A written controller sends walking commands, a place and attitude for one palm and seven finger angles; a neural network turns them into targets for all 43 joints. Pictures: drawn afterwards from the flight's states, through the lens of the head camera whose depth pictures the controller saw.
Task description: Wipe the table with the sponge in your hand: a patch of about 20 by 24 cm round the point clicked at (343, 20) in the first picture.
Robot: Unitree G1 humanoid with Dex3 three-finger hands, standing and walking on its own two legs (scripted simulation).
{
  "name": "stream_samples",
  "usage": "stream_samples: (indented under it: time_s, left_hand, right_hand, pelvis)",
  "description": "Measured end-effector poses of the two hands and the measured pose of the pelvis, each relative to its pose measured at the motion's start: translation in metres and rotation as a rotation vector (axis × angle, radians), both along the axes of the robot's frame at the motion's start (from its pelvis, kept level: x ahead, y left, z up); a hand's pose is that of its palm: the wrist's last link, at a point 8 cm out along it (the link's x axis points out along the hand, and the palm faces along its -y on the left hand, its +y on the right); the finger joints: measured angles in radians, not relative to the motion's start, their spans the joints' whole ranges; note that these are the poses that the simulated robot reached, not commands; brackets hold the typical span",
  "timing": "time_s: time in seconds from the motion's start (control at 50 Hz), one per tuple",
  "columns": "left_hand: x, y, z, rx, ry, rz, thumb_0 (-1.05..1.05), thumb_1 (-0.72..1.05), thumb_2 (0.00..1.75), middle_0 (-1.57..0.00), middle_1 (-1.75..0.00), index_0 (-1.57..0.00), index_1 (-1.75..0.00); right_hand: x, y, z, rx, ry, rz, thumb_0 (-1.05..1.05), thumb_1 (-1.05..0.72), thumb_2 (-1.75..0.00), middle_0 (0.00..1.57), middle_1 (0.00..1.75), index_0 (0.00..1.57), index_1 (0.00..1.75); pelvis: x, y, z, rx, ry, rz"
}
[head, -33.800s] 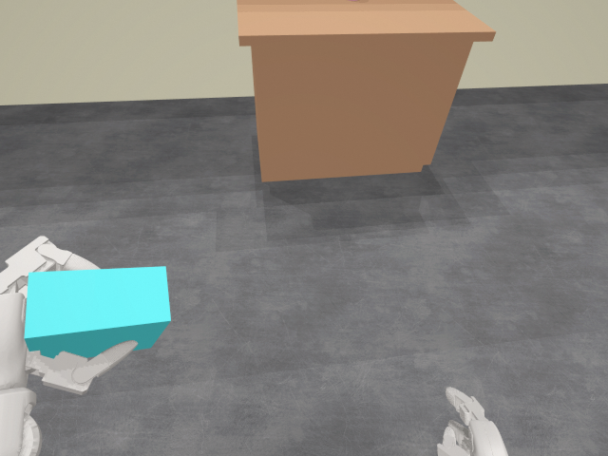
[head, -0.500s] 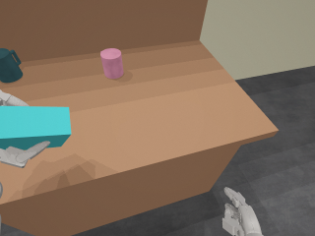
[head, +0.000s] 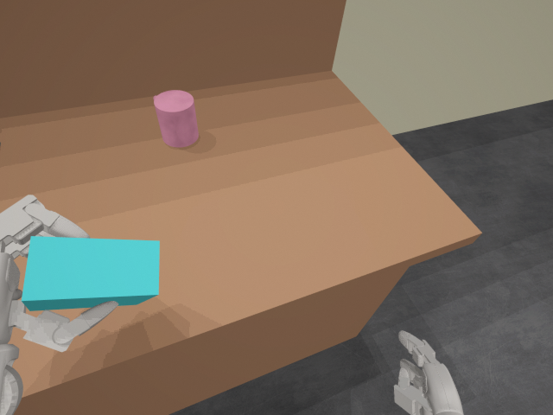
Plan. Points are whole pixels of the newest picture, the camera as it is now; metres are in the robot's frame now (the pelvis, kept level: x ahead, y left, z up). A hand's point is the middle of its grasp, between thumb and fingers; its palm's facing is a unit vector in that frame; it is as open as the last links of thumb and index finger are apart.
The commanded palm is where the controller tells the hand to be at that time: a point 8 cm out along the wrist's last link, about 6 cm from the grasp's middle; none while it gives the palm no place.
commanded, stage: come to a stop and stand still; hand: left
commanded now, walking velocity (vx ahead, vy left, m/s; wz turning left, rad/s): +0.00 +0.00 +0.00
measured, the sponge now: (111, 276) +0.23 +0.21 +0.13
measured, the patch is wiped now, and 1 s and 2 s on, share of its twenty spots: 0.00 0.00 0.00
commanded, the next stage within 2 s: look again from close up in 0.76 s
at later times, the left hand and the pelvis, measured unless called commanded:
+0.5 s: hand (35, 295) +0.20 +0.27 +0.15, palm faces +0.37 -0.85 -0.37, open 9.9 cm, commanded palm +0.14 +0.30 +0.17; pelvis -0.02 +0.02 +0.00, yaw +1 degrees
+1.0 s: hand (34, 286) +0.20 +0.27 +0.15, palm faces +0.43 -0.83 -0.37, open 9.9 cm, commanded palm +0.14 +0.28 +0.17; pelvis -0.01 +0.00 +0.00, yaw +1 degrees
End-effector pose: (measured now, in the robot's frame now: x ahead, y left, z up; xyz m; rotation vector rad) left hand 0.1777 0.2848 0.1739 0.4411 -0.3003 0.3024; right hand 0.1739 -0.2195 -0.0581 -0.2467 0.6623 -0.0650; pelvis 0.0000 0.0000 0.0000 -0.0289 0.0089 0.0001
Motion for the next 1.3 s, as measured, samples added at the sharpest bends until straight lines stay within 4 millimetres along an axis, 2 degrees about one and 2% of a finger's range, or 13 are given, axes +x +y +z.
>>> stream_samples:
  time_s: [0.12,0.24,0.36,0.54,0.58,0.66,0.8,0.84,0.9,0.98,1.12,1.2,1.3]
  left_hand:
    - [-0.006,0.013,-0.017,-0.032,0.062,0.027,-0.01,-0.50,1.05,-0.75,-1.36,-0.76,-1.36]
    - [-0.018,0.022,-0.005,-0.028,-0.004,0.051,-0.01,-0.50,1.05,-0.75,-1.36,-0.77,-1.36]
    - [-0.023,0.022,0.002,-0.017,-0.024,0.048,-0.01,-0.50,1.05,-0.75,-1.36,-0.76,-1.36]
    - [-0.021,0.022,-0.015,-0.026,0.066,0.051,-0.01,-0.50,1.05,-0.75,-1.36,-0.76,-1.36]
    - [-0.012,0.030,0.002,0.127,0.013,0.036,-0.01,-0.50,1.05,-0.76,-1.35,-0.77,-1.35]
    - [-0.002,0.049,0.020,0.119,-0.093,0.093,-0.01,-0.50,1.05,-0.76,-1.35,-0.77,-1.35]
    - [-0.018,0.000,0.000,0.050,0.029,-0.055,-0.01,-0.50,1.05,-0.75,-1.36,-0.76,-1.36]
    - [-0.021,-0.002,-0.008,0.045,0.065,-0.066,-0.01,-0.50,1.05,-0.75,-1.36,-0.76,-1.36]
    - [-0.022,0.009,-0.017,0.038,0.077,-0.015,-0.01,-0.50,1.05,-0.76,-1.35,-0.77,-1.35]
    - [-0.018,0.024,-0.013,0.010,0.019,0.081,-0.01,-0.50,1.05,-0.76,-1.35,-0.77,-1.35]
    - [-0.010,0.003,0.007,-0.020,-0.085,0.028,-0.01,-0.50,1.05,-0.75,-1.36,-0.76,-1.36]
    - [-0.007,0.001,0.000,-0.015,-0.030,-0.001,-0.01,-0.50,1.05,-0.75,-1.36,-0.77,-1.36]
    - [-0.007,0.013,-0.015,-0.022,0.058,0.041,-0.01,-0.50,1.05,-0.76,-1.36,-0.77,-1.36]
  right_hand:
    - [0.014,0.021,0.009,0.008,-0.046,0.031,0.01,-0.91,-0.90,0.20,0.30,0.20,0.30]
    - [0.013,0.035,0.012,0.004,-0.052,0.075,0.01,-0.91,-0.90,0.20,0.30,0.20,0.30]
    - [-0.001,0.037,0.004,0.019,-0.022,0.063,0.01,-0.91,-0.90,0.20,0.30,0.21,0.30]
    - [-0.030,0.023,-0.007,0.011,0.047,0.006,0.01,-0.91,-0.90,0.20,0.30,0.21,0.30]
    - [-0.036,0.020,-0.009,-0.022,0.064,0.054,0.01,-0.91,-0.90,0.20,0.30,0.20,0.30]
    - [-0.043,0.015,-0.013,0.004,0.072,0.058,0.01,-0.91,-0.90,0.20,0.30,0.20,0.30]
    - [-0.046,0.007,-0.019,0.054,0.034,-0.030,0.01,-0.91,-0.90,0.20,0.30,0.20,0.30]
    - [-0.045,0.007,-0.018,0.042,0.046,-0.038,0.01,-0.91,-0.90,0.20,0.30,0.20,0.30]
    - [-0.039,0.006,-0.015,0.016,0.057,-0.023,0.01,-0.91,-0.90,0.20,0.30,0.20,0.30]
    - [-0.023,0.006,-0.009,-0.010,0.037,0.022,0.01,-0.91,-0.90,0.20,0.30,0.20,0.30]
    - [0.006,0.010,0.005,0.002,-0.054,0.050,0.01,-0.91,-0.90,0.20,0.30,0.20,0.30]
    - [0.012,0.012,0.011,0.013,-0.077,0.031,0.01,-0.91,-0.90,0.20,0.30,0.20,0.30]
    - [0.008,0.011,0.009,0.005,-0.049,0.020,0.01,-0.91,-0.90,0.20,0.30,0.20,0.30]
  pelvis:
    - [-0.003,0.006,0.000,0.003,-0.014,0.009]
    - [-0.011,0.011,0.000,0.003,-0.024,0.017]
    - [-0.016,0.016,0.001,0.004,-0.026,0.014]
    - [-0.020,0.015,0.001,0.004,-0.026,0.012]
    - [-0.025,0.010,-0.001,0.002,-0.015,0.030]
    - [-0.031,0.007,-0.003,0.007,-0.012,0.017]
    - [-0.021,0.014,-0.004,0.010,-0.012,-0.005]
    - [-0.018,0.011,-0.003,0.012,-0.013,-0.002]
    - [-0.015,0.005,-0.003,0.013,-0.015,0.011]
    - [-0.014,0.001,-0.003,0.009,-0.022,0.022]
    - [-0.009,0.002,-0.002,0.002,-0.024,0.013]
    - [-0.006,0.002,-0.001,0.001,-0.017,0.006]
    - [-0.006,0.001,0.000,0.001,-0.014,0.010]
